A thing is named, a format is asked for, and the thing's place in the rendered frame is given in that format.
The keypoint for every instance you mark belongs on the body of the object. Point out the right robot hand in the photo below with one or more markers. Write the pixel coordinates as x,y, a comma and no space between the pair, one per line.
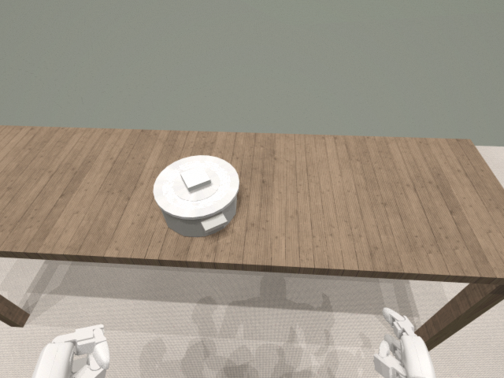
412,358

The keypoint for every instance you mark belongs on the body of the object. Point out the knob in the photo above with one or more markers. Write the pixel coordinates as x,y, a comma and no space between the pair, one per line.
195,178

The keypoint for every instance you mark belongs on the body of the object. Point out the lid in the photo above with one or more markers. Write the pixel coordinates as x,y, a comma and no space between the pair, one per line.
173,197

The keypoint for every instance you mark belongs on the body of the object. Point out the table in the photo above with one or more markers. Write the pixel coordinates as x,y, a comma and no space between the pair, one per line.
337,205

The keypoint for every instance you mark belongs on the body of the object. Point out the left robot hand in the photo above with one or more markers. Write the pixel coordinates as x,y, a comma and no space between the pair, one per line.
56,358

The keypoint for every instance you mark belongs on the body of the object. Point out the pot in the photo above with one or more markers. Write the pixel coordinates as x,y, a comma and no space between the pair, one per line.
202,227

